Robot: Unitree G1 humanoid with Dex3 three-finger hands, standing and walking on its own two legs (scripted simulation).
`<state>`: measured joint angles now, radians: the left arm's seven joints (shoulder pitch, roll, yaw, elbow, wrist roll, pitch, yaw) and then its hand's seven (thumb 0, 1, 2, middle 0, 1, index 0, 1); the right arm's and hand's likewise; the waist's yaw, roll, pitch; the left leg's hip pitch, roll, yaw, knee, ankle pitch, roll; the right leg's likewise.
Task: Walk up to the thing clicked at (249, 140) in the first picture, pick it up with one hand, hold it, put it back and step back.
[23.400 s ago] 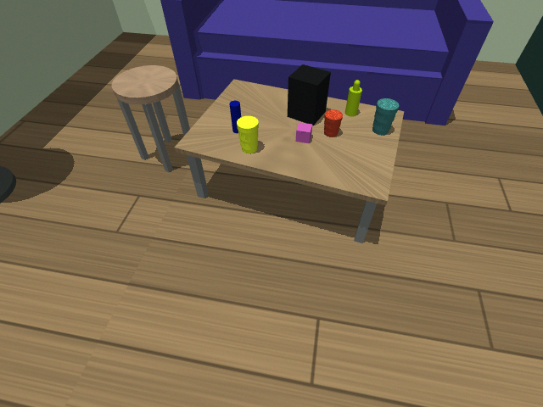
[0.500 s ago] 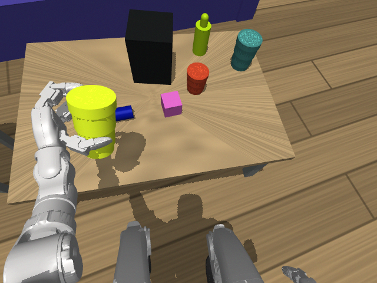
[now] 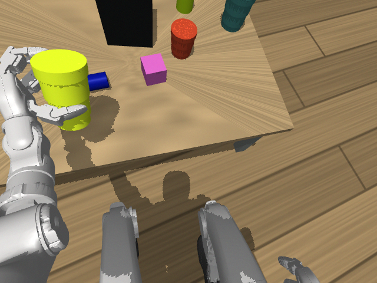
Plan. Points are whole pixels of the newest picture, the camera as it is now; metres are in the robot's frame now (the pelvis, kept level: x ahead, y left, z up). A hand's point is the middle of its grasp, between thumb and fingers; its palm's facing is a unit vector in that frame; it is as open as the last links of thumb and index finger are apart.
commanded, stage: crouch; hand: left
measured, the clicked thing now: (67, 93) +0.49 +0.22 -0.01
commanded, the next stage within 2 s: lower in 0.20 s
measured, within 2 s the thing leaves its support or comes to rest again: neither
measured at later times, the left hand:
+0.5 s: hand (60, 91) +0.52 +0.25 -0.05, palm faces +0.27 -0.96 -0.04, open 12.5 cm
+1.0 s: hand (71, 101) +0.52 +0.25 -0.11, palm faces +0.26 -0.96 -0.06, open 12.5 cm
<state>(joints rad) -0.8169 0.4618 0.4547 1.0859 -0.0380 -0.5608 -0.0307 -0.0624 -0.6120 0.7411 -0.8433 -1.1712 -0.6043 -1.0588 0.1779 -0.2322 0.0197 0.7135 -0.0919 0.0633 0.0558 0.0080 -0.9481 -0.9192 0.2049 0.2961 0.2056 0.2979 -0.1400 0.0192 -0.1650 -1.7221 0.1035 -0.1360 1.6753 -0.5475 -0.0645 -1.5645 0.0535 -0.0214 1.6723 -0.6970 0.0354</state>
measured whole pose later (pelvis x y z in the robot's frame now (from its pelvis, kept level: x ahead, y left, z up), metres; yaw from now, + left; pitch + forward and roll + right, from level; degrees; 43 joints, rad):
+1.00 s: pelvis -0.02 +0.00 -0.11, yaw -3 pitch +35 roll -6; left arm -0.97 0.60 0.52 1.15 0.00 -0.51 -0.07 -0.06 -0.61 0.73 -0.85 -1.16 -0.61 -1.05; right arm 0.16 -0.24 0.07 0.71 -0.12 0.09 0.05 0.01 -0.94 -0.91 0.21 0.30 0.21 0.30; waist -0.18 0.01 -0.12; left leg -2.07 0.10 -0.18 2.02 -0.59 -0.08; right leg -1.91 0.08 -0.02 2.04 -0.76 0.05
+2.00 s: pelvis -0.03 -0.01 -0.14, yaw -4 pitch +34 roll -7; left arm -0.96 0.61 0.56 1.04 -0.03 -0.43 -0.10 -0.02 -0.61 0.09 -0.24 -0.18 -0.25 -0.18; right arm 0.16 -0.26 0.07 0.68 -0.10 0.12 0.04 0.01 -0.92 -0.90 0.21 0.30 0.21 0.30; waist -0.16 0.00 -0.09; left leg -2.13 0.09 -0.22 2.12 -0.59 -0.09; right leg -1.97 0.10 -0.04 2.13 -0.77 0.05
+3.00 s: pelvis +0.03 +0.02 +0.16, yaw +4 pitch +15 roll -4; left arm -0.12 0.34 0.21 0.64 0.01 0.03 0.12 -0.01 -0.57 0.04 -0.06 -0.04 -0.05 -0.05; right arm 0.26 -0.22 0.01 0.58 0.04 0.09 -0.08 0.01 -0.89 -0.90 0.21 0.30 0.21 0.30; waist -0.07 0.01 -0.11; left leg -0.92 0.08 -0.06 1.06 -0.41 -0.03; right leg -0.76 0.00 -0.01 0.99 -0.50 0.05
